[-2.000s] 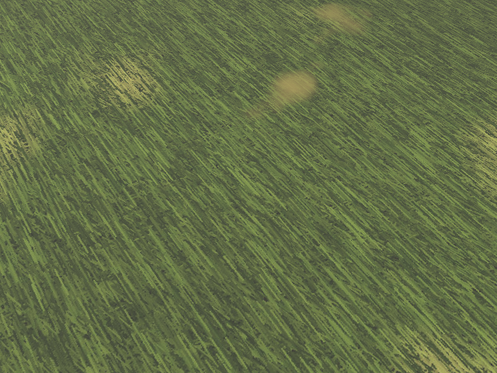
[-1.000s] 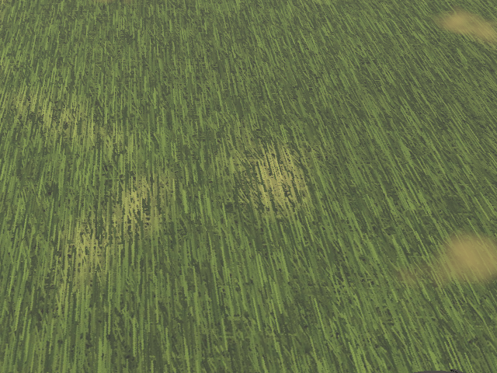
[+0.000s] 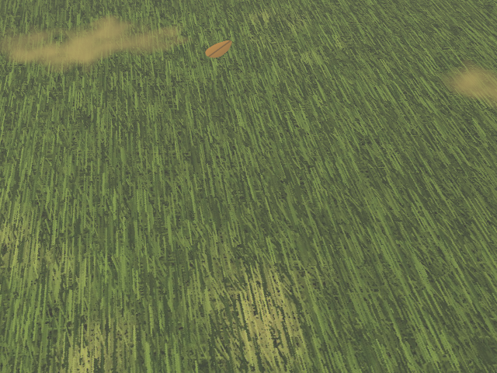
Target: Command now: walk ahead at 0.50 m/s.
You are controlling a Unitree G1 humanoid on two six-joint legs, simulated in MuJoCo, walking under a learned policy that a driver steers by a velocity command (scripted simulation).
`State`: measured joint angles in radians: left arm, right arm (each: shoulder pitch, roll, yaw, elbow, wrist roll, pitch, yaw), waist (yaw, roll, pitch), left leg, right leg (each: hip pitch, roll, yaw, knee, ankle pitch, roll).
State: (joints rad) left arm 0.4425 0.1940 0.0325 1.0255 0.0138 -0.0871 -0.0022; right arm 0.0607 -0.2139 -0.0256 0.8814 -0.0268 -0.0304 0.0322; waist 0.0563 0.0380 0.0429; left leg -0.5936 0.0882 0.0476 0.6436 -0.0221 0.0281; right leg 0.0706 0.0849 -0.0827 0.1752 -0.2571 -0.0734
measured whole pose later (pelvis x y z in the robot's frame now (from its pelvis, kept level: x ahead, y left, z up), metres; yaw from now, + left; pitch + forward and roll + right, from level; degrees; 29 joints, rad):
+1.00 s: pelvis +0.46 -0.02 +0.00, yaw -19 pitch +1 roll +1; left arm 0.27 0.26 0.07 0.89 0.01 -0.01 0.01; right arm 0.09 -0.24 -0.05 0.81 -0.03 0.01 -0.03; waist 0.04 0.03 0.09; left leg -0.63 0.07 -0.06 1.00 -0.29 -0.06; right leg -0.26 0.14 0.05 0.39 -0.14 -0.13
